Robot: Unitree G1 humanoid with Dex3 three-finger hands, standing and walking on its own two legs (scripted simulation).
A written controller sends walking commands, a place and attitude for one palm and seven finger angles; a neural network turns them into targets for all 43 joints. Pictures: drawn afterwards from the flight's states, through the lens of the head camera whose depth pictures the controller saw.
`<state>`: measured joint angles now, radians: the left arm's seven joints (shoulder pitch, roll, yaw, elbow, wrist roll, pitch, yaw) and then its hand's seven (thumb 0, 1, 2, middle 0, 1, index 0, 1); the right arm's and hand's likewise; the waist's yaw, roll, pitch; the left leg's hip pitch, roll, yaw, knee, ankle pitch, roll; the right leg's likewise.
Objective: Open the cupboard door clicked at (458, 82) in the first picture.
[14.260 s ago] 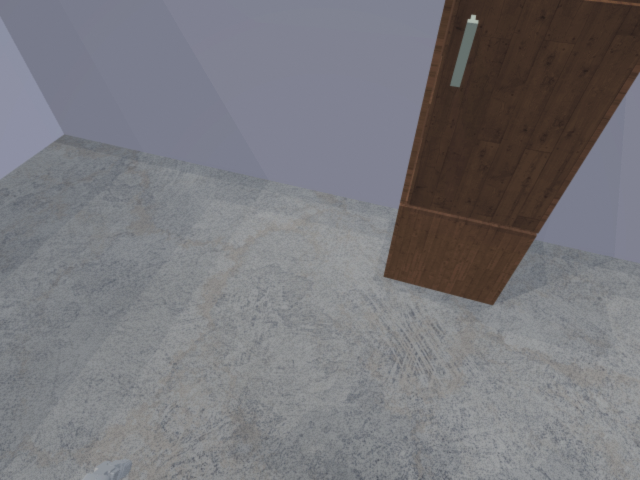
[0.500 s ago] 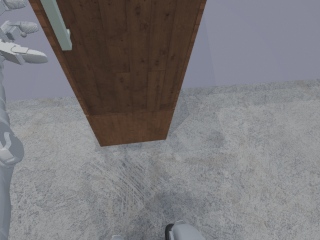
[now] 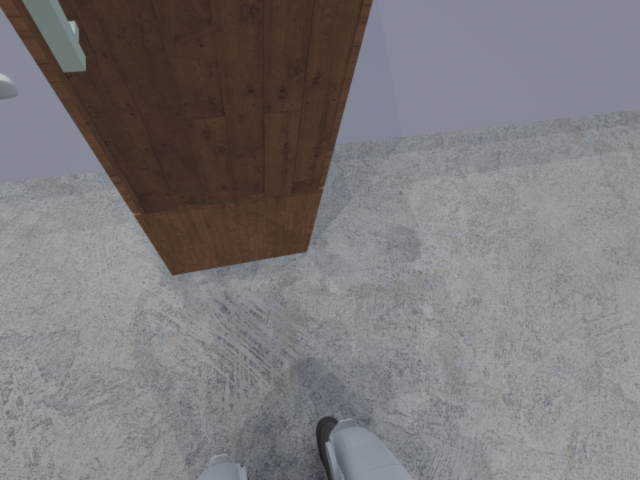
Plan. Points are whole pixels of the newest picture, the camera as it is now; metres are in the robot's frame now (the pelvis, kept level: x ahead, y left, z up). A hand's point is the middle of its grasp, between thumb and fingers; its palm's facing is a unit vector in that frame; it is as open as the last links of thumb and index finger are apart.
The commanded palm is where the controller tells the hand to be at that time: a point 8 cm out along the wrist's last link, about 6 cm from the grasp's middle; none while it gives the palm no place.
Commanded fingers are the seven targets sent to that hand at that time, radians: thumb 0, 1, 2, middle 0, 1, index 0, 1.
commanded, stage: move the hooked fingers beside the handle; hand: left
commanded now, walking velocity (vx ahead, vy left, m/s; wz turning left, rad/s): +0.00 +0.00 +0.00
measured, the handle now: out of the picture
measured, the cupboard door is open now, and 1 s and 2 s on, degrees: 0 0 0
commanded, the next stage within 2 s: slide the fingers in behind the handle in 0.94 s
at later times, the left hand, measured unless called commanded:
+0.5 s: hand out of the picture +0.55 +0.25 +0.15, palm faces +0.06 -1.00 -0.02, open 14.0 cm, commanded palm +0.53 +0.29 +0.15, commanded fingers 0.00 -0.50 0.30 -0.30 -1.20 -0.30 -1.20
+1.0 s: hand out of the picture +0.55 +0.25 +0.16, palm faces +0.06 -1.00 -0.01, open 14.0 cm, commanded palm +0.53 +0.30 +0.15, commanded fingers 0.00 -0.50 0.30 -0.30 -1.20 -0.30 -1.20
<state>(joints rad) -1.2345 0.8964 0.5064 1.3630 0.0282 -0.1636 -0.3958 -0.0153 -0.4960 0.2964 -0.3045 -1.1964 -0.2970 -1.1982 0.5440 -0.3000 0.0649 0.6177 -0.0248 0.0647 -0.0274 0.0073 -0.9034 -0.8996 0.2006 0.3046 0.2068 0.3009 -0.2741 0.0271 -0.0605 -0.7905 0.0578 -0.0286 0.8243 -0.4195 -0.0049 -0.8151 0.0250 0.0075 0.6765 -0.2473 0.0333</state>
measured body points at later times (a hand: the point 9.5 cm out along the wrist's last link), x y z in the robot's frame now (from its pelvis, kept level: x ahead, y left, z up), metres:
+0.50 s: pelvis +0.03 +0.00 +0.00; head +0.14 +0.02 +0.44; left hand +0.54 +0.30 +0.15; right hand +0.03 -0.26 -0.10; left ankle -0.03 +0.12 -0.70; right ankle +0.03 -0.15 -0.70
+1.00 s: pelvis +0.00 -0.01 +0.00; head +0.13 +0.01 +0.43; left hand +0.54 +0.31 +0.17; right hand -0.05 -0.27 -0.09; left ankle -0.03 +0.12 -0.70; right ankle +0.03 -0.15 -0.70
